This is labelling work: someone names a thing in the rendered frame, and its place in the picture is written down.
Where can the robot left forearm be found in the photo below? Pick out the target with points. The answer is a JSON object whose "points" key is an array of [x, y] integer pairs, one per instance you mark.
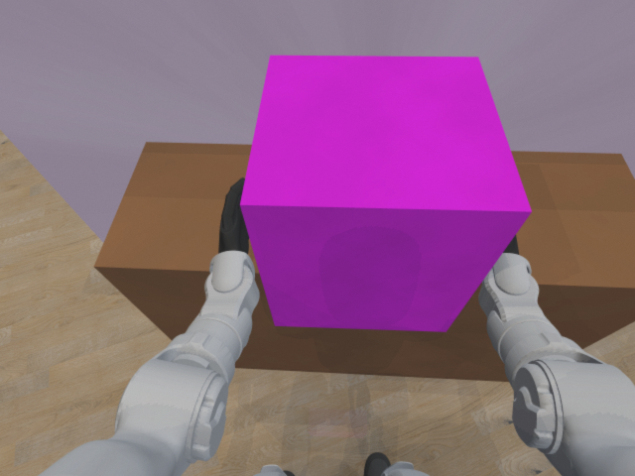
{"points": [[217, 336]]}

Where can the right robot hand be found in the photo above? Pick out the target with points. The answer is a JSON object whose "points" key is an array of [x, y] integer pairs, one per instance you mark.
{"points": [[512, 247]]}

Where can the pedestal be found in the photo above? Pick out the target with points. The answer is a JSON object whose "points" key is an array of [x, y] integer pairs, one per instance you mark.
{"points": [[579, 240]]}

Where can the left robot upper arm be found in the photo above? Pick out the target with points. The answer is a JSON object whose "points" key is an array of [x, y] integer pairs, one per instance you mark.
{"points": [[173, 415]]}

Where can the right robot upper arm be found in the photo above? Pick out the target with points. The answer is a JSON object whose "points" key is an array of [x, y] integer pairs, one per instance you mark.
{"points": [[580, 415]]}

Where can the robot right forearm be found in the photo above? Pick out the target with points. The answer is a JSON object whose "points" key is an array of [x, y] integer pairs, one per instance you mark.
{"points": [[516, 326]]}

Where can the left robot hand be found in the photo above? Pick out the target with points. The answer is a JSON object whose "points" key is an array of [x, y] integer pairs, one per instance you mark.
{"points": [[233, 235]]}

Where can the carton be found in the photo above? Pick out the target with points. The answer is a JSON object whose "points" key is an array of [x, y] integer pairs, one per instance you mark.
{"points": [[379, 192]]}

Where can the right robot foot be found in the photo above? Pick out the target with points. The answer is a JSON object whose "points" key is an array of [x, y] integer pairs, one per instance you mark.
{"points": [[375, 464]]}

